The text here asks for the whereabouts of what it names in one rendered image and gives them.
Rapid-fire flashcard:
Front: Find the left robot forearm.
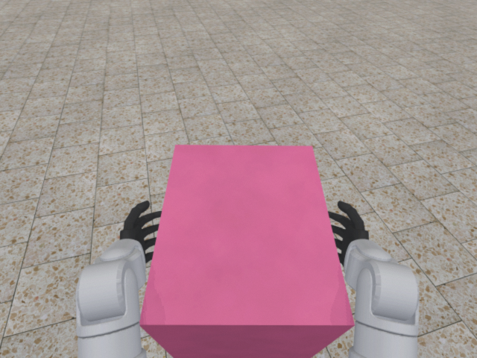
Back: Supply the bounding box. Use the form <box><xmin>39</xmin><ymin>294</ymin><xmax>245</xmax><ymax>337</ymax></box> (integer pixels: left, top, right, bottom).
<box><xmin>75</xmin><ymin>239</ymin><xmax>147</xmax><ymax>358</ymax></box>

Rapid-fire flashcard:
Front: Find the right robot forearm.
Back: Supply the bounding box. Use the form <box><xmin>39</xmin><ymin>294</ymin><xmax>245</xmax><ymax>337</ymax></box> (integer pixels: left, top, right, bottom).
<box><xmin>344</xmin><ymin>239</ymin><xmax>420</xmax><ymax>358</ymax></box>

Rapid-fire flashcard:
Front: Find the carton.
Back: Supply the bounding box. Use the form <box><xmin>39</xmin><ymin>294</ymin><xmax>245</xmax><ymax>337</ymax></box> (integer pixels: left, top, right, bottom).
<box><xmin>139</xmin><ymin>145</ymin><xmax>355</xmax><ymax>358</ymax></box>

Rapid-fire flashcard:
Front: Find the robot right hand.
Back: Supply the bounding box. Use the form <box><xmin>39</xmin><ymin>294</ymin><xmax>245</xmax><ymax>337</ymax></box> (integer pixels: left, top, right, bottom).
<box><xmin>328</xmin><ymin>201</ymin><xmax>369</xmax><ymax>267</ymax></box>

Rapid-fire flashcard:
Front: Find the robot left hand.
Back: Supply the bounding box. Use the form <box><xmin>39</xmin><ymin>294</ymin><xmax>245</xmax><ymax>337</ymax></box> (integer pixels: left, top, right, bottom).
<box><xmin>120</xmin><ymin>201</ymin><xmax>162</xmax><ymax>263</ymax></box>

